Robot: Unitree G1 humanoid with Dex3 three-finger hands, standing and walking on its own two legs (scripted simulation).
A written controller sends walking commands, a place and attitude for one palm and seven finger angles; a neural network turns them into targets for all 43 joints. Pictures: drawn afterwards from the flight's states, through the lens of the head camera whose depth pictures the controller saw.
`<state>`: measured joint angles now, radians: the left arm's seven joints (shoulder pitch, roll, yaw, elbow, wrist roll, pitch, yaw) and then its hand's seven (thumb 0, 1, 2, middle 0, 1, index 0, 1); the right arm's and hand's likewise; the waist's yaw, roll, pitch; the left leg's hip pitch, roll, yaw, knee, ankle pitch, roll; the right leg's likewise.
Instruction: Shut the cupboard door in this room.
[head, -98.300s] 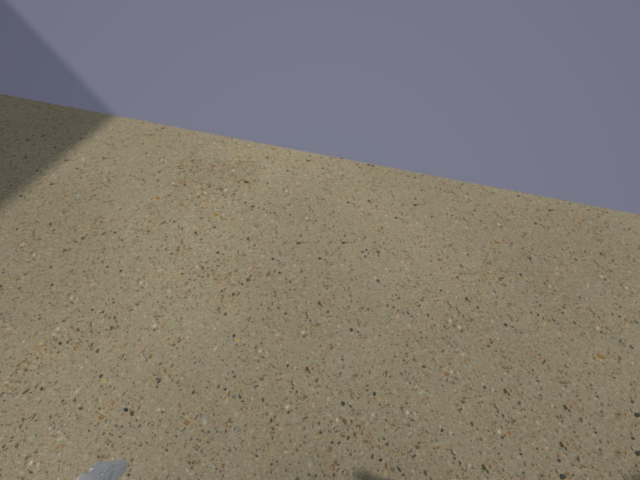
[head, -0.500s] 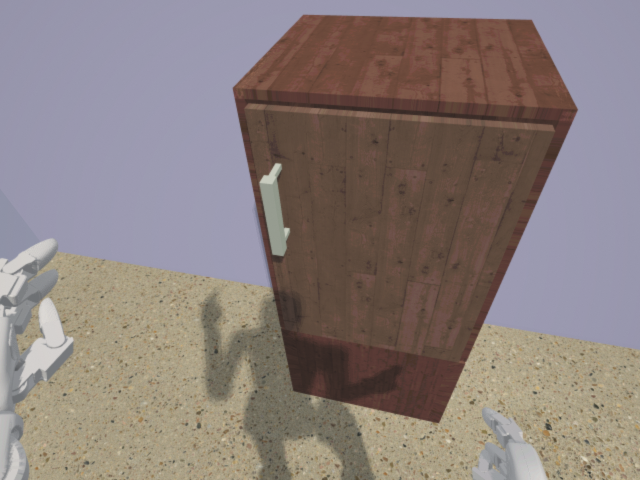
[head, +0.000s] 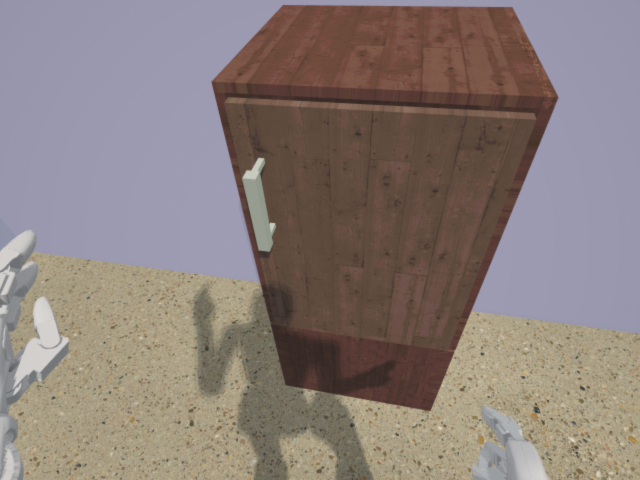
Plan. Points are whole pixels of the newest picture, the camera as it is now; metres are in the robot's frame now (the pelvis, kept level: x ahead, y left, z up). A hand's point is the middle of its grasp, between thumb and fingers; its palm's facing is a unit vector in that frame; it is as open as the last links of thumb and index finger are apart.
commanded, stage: step back with the hand held close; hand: left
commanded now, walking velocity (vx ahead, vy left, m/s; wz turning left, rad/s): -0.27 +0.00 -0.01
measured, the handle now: (262, 206) +0.52 +0.16 +0.06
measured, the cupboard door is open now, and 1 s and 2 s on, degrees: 0 0 0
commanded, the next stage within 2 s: stop stepping back and stand still in 1.06 s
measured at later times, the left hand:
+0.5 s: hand (7, 419) +0.13 +0.28 +0.16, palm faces +0.46 -0.75 -0.47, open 7.4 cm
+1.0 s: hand out of the picture +0.02 +0.28 +0.16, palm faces +0.56 -0.68 -0.47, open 7.4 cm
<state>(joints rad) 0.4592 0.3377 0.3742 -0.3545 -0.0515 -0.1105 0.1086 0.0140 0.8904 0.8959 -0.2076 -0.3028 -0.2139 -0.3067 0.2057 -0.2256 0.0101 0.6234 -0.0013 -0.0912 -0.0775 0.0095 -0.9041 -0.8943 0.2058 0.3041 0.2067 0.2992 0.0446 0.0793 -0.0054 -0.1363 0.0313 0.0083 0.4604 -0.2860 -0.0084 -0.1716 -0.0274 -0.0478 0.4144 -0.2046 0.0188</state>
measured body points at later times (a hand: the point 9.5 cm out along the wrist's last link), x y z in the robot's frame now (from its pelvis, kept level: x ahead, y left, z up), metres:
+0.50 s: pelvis -0.07 +0.01 -0.02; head -0.08 +0.01 +0.43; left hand +0.09 +0.31 +0.18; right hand +0.09 -0.23 -0.10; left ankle -0.02 +0.12 -0.74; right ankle +0.01 -0.13 -0.74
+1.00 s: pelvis -0.15 -0.01 -0.03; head -0.14 +0.00 +0.42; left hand -0.01 +0.31 +0.18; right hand +0.03 -0.24 -0.11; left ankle -0.03 +0.13 -0.73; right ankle +0.01 -0.12 -0.74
